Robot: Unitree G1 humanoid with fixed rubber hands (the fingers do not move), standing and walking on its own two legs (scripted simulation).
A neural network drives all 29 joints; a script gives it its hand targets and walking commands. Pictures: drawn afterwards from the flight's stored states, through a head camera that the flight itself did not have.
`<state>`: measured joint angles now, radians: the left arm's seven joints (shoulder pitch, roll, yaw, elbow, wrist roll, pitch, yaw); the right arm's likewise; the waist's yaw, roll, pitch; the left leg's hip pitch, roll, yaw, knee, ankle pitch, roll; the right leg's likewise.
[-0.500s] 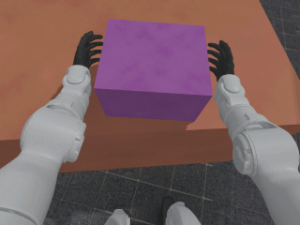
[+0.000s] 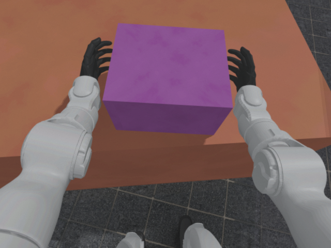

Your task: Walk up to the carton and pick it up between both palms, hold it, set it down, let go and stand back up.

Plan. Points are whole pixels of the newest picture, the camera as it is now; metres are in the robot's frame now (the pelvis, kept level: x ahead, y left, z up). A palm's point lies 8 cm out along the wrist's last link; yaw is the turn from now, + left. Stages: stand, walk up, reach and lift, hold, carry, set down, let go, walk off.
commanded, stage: reach and lift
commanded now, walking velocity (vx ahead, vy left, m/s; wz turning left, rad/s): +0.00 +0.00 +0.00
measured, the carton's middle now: (168, 81) +0.52 -0.01 +0.01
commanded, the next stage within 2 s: none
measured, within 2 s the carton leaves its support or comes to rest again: neither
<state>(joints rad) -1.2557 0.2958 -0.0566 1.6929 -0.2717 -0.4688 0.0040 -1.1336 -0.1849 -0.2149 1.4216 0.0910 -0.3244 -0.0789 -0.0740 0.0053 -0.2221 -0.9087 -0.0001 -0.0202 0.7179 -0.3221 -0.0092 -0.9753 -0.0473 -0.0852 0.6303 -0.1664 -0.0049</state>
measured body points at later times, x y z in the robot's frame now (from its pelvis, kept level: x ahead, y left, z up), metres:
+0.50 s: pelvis +0.03 +0.01 +0.03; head +0.18 +0.00 +0.45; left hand +0.51 +0.17 +0.05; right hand +0.48 -0.19 +0.05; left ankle -0.02 +0.12 -0.70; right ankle +0.05 -0.12 -0.70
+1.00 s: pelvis +0.03 +0.01 +0.03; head +0.18 +0.01 +0.45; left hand +0.51 +0.17 +0.05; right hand +0.48 -0.19 +0.05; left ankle -0.02 +0.12 -0.70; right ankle +0.05 -0.12 -0.70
